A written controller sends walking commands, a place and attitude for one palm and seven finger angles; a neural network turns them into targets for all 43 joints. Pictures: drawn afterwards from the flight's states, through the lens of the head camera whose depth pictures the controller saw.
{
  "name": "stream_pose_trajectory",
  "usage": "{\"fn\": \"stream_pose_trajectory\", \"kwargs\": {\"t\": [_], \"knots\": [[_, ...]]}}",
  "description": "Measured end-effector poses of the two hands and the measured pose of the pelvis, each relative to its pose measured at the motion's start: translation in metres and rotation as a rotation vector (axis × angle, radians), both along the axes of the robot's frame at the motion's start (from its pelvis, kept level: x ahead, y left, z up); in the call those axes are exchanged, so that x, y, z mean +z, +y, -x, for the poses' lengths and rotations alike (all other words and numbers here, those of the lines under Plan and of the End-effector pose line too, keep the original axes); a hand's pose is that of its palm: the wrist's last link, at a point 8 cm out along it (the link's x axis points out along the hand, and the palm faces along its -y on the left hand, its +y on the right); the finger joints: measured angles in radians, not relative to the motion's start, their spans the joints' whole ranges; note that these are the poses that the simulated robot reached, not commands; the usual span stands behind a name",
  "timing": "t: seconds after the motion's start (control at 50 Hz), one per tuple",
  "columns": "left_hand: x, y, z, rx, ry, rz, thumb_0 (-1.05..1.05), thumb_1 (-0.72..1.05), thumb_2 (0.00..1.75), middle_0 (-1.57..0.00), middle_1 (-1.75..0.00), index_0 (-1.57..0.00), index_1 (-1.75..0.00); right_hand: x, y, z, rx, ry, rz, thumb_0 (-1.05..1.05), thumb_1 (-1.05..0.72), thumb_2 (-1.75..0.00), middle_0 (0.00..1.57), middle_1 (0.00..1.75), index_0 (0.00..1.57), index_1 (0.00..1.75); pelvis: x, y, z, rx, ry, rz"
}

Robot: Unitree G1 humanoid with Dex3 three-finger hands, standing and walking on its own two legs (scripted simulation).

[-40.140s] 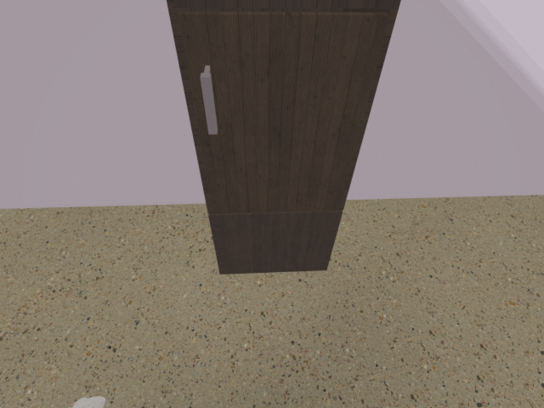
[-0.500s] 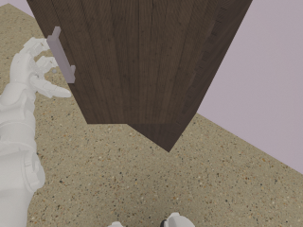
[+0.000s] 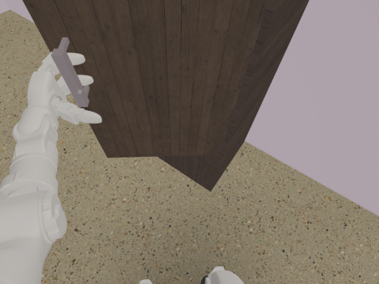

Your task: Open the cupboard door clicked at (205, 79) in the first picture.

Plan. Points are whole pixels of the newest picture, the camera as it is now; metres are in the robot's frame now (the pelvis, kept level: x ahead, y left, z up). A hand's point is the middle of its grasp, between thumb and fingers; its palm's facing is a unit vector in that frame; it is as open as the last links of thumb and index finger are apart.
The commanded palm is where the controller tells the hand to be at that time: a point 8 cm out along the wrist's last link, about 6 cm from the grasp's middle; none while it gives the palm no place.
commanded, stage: slide the fingers in behind the handle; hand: left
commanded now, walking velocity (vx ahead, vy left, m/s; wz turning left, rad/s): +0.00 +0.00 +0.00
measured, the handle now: (74, 74) +0.54 +0.22 +0.11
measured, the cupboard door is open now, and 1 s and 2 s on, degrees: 38 38 65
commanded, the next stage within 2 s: close the thumb around the handle in 0.40 s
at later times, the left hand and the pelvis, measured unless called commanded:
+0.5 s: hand (79, 90) +0.49 +0.20 +0.11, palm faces +0.00 -1.00 +0.00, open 14.0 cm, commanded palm +0.46 +0.25 +0.11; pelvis +0.00 +0.00 +0.00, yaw +0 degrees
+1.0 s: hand (80, 91) +0.48 +0.20 +0.12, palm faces +0.01 -1.00 +0.00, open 7.5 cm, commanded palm +0.46 +0.25 +0.11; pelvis +0.00 +0.00 +0.00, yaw +0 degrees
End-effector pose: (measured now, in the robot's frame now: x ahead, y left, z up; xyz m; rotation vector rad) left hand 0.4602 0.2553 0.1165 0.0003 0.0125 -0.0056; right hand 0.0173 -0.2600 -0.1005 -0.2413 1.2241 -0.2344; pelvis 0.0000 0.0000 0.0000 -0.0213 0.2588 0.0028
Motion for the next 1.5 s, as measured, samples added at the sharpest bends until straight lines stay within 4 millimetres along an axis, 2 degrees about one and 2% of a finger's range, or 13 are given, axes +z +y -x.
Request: {"fn": "stream_pose_trajectory", "kwargs": {"t": [0.38, 0.6, 0.76, 0.9, 1.1, 1.18, 1.4, 1.5], "knots": [[0.0, -0.002, -0.004, -0.002, 0.001, 0.003, -0.01, -0.5, 0.3, -0.3, -1.2, -0.3, -1.2, -0.001, 0.001, 0.004, 0.002, 0.004, 0.005, 0.01, -0.91, -0.89, 0.2, 0.3, 0.2, 0.3, -0.002, 0.002, 0.002, -0.001, 0.01, -0.001], [0.0, 0.004, -0.006, 0.001, -0.01, 0.003, -0.01, -0.47, 0.31, -0.3, -1.2, -0.3, -1.2, -0.001, 0.004, 0.004, 0.0, 0.008, 0.005, 0.01, -0.91, -0.89, 0.2, 0.3, 0.2, 0.3, -0.002, 0.004, 0.001, -0.003, 0.013, 0.001], [0.0, 0.0, -0.003, -0.003, -0.009, 0.007, -0.01, -0.2, 0.42, -0.32, -1.23, -0.32, -1.23, -0.002, 0.006, 0.0, 0.004, 0.006, -0.001, 0.01, -0.91, -0.89, 0.2, 0.3, 0.2, 0.3, -0.001, 0.006, -0.001, -0.001, 0.01, 0.002], [-0.001, -0.003, -0.003, 0.006, -0.004, 0.0, -0.01, 0.15, 0.57, -0.34, -1.27, -0.35, -1.27, -0.002, 0.007, -0.006, 0.012, -0.011, -0.006, 0.01, -0.91, -0.89, 0.2, 0.3, 0.2, 0.3, -0.001, 0.006, -0.001, 0.002, 0.005, 0.001], [-0.001, 0.005, -0.003, 0.007, -0.001, -0.005, 0.0, 0.67, 0.8, -0.38, -1.32, -0.38, -1.32, -0.001, 0.004, -0.006, 0.01, -0.017, 0.002, 0.01, -0.91, -0.89, 0.2, 0.3, 0.2, 0.3, -0.001, 0.004, 0.0, 0.0, 0.009, 0.002], [-0.002, 0.0, -0.003, -0.018, -0.009, 0.012, 0.01, 0.74, 0.83, -0.38, -1.33, -0.39, -1.34, -0.001, 0.003, -0.004, 0.007, -0.009, 0.008, 0.01, -0.91, -0.89, 0.2, 0.3, 0.2, 0.3, -0.001, 0.004, 0.0, -0.003, 0.008, 0.002], [-0.002, -0.002, -0.001, 0.007, -0.01, 0.014, 0.01, 0.75, 0.83, -0.35, -1.34, -0.37, -1.35, 0.001, 0.002, -0.001, -0.007, -0.016, 0.008, 0.01, -0.91, -0.89, 0.2, 0.3, 0.2, 0.3, 0.0, 0.004, 0.001, -0.008, 0.004, 0.0], [-0.002, -0.003, 0.007, 0.008, -0.018, 0.007, 0.01, 0.76, 0.81, -0.35, -1.34, -0.36, -1.35, 0.001, 0.004, -0.003, -0.015, -0.027, -0.006, 0.01, -0.91, -0.89, 0.2, 0.3, 0.2, 0.3, 0.001, 0.005, -0.002, -0.016, -0.002, -0.001]]}}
